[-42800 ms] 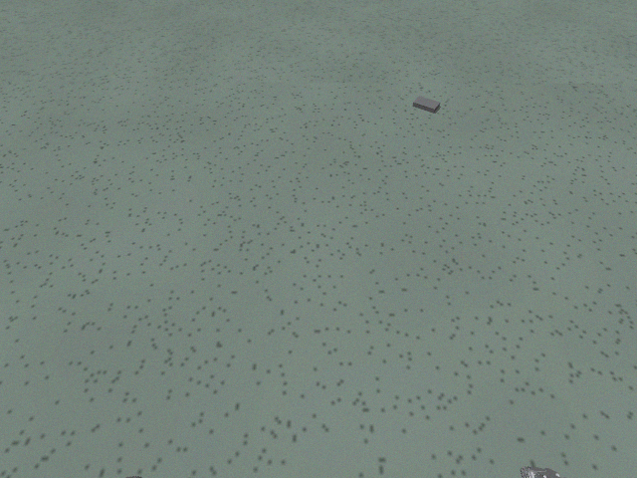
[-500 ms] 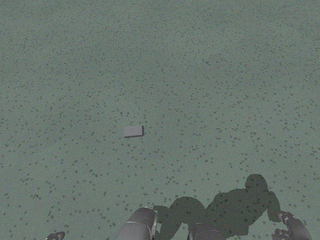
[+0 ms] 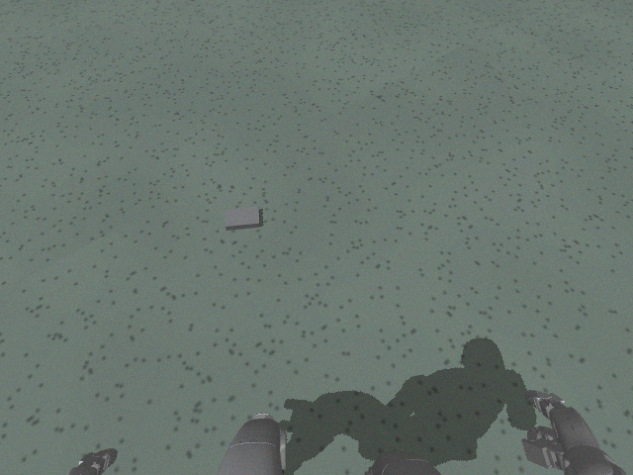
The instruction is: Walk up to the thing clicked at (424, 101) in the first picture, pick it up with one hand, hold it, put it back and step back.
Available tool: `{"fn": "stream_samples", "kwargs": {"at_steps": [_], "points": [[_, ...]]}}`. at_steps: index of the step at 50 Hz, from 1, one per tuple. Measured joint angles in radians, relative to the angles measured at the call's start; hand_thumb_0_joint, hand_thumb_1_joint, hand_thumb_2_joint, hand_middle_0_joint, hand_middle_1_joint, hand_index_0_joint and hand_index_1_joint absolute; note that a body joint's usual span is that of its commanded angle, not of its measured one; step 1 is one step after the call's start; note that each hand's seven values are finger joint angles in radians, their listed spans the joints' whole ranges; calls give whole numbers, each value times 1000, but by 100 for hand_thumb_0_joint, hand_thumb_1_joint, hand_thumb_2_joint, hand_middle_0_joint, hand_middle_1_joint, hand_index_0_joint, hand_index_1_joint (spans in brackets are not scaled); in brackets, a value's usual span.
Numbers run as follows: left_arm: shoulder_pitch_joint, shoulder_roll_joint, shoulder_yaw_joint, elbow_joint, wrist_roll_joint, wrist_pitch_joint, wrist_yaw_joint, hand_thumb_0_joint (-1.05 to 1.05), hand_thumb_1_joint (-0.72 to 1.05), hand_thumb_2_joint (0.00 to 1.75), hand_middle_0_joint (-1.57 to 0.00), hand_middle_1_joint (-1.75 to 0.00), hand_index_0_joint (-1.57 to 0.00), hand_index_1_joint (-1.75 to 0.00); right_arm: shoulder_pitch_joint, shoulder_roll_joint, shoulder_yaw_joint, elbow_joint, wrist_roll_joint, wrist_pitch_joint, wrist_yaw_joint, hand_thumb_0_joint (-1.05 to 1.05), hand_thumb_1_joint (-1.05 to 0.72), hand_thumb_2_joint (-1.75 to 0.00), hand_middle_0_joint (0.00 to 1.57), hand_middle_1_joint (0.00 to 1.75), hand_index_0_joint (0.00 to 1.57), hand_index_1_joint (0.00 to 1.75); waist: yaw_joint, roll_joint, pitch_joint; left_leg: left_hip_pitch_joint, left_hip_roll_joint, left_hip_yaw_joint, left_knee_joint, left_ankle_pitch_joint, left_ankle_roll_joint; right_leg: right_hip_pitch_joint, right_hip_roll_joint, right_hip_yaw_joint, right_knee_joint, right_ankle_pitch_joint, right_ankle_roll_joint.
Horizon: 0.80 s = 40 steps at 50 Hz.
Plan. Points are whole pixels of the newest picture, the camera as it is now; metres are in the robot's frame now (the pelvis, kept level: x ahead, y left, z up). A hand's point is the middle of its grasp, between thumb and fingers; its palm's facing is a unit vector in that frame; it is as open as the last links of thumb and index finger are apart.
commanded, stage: step back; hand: left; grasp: from above
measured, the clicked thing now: (242, 218) +0.99 +0.32 -0.74
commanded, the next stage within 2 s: stand in 1.16 s
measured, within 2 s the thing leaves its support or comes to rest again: neither
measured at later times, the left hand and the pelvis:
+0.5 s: hand out of the picture -0.02 +0.28 -0.13, palm faces +0.09 -0.92 -0.38, open 7.4 cm; pelvis -0.06 +0.00 +0.02, yaw +6 degrees
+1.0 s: hand out of the picture +0.04 +0.27 -0.14, palm faces +0.12 -0.93 -0.34, open 7.4 cm; pelvis -0.01 +0.00 +0.02, yaw +6 degrees
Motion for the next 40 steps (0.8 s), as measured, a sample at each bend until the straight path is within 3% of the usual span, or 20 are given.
{"fn": "stream_samples", "kwargs": {"at_steps": [1,3,5,7,10,14,15,17,19,21,26,28,29,30,31,33,35,40], "points": [[6,-12,-1,11,7,-3,-3,1,90,90,-20,-30,-20,-30,-3,-7,-5,6,3,6,-2,1,-90,-90,21,30,20,30,-9,24,1,-17,-3,-34,30,-59,5,-5,13,-16,4,14,-3],[32,-18,-7,19,16,-2,-10,1,90,90,-20,-30,-20,-30,17,-1,-13,26,7,18,-9,1,-90,-90,21,30,20,30,7,4,-27,-55,-79,-94,153,-225,2,-38,-8,-4,27,20,-18],[50,-27,-11,30,17,-3,-8,1,90,90,-20,-30,-21,-30,46,-7,-15,42,13,17,-10,1,-90,-90,21,30,20,30,15,-7,-45,-79,-144,-133,298,-248,3,-47,-31,1,8,44,-21],[58,-36,-9,37,20,-8,-6,1,90,90,-21,-30,-21,-30,80,-17,-17,59,15,9,-7,1,-90,-90,21,30,20,30,13,0,-57,-71,-168,-142,370,-232,1,-49,-43,-9,-20,71,-17],[64,-34,-3,36,24,-25,-8,1,90,90,-21,-30,-21,-30,135,-24,-20,94,9,1,1,1,-90,-90,21,30,20,30,12,10,-76,-5,-156,-123,345,-235,-11,-57,-50,-34,-41,89,-20],[59,-13,3,30,24,-41,-11,1,90,90,-21,-30,-21,-30,188,-13,-20,153,-4,-3,16,1,-90,-90,21,30,20,30,8,3,-95,139,-110,-68,98,-311,-9,-69,-71,-74,-35,92,-19],[56,-7,3,30,22,-40,-12,1,90,90,-21,-30,-21,-30,196,-9,-20,164,-4,-9,19,1,-90,-90,21,30,20,30,4,-1,-97,183,-103,-53,7,-294,-1,-73,-78,-83,-27,90,-13],[49,11,2,37,19,-32,-11,1,90,90,-21,-30,-21,-30,190,14,-26,185,-7,-23,20,1,-90,-90,21,30,20,30,7,-45,-80,231,-130,-29,-92,-145,13,-79,-109,-63,5,74,-9],[56,13,0,60,10,-23,-11,1,90,90,-20,-30,-21,-30,194,28,-24,183,-9,-39,25,1,-90,-90,21,30,20,30,-3,-52,-95,232,-132,-24,-99,-135,32,-105,-91,-38,67,-22,-12],[58,19,-1,80,2,-19,-16,1,90,90,-20,-30,-20,-30,194,42,-18,176,-9,-55,26,1,-90,-90,21,30,20,30,-18,-53,-102,241,-121,-29,-119,-130,44,-135,-65,-23,146,-46,-14],[53,25,1,98,-4,-38,-27,1,90,90,-20,-30,-20,-30,177,55,-9,161,-12,-66,29,1,-90,-90,21,30,20,30,-30,-55,-104,260,-95,-28,-140,-123,23,-126,-61,-38,74,-31,-10],[48,19,1,104,-1,-47,-26,1,90,90,-20,-30,-20,-30,168,48,-9,155,-8,-59,30,1,-90,-90,21,30,20,30,-30,-43,-105,253,-81,-28,-107,-147,10,-81,-53,-52,-38,18,-13],[42,12,2,108,1,-54,-22,1,90,90,-20,-30,-20,-30,161,42,-9,154,-4,-53,28,1,-90,-90,21,30,20,30,-28,-28,-102,244,-67,-33,-75,-167,3,-61,-41,-60,-84,98,-13],[35,2,2,110,6,-62,-17,1,90,90,-20,-30,-20,-30,156,35,-9,153,1,-47,24,1,-90,-90,21,30,20,30,-29,-8,-96,234,-52,-45,-36,-190,5,-47,-26,-74,-103,167,-13],[31,-6,1,110,9,-70,-13,1,90,90,-20,-30,-20,-30,153,32,-8,155,5,-41,18,1,-90,-90,21,30,20,30,-28,4,-98,214,-54,-68,13,-235,13,-47,-19,-85,-97,171,-14],[22,-19,-5,105,11,-78,-13,1,90,90,-20,-30,-20,-30,144,32,-7,161,8,-34,11,1,-90,-90,21,30,20,30,-16,1,-101,163,-85,-85,130,-318,19,-50,-26,-87,-80,145,-23],[14,-36,-12,99,8,-85,-12,1,90,90,-20,-30,-20,-30,137,24,-8,164,11,-38,10,1,-90,-90,21,30,20,30,-6,3,-96,127,-100,-85,188,-325,21,-39,-37,-89,-89,138,-22],[-5,-46,-29,102,4,-81,-12,1,90,90,-21,-30,-21,-30,119,16,-10,176,9,-54,13,1,-90,-90,21,30,20,30,2,-3,-90,136,-76,-36,12,-233,15,-33,-64,-95,-78,116,-2]]}}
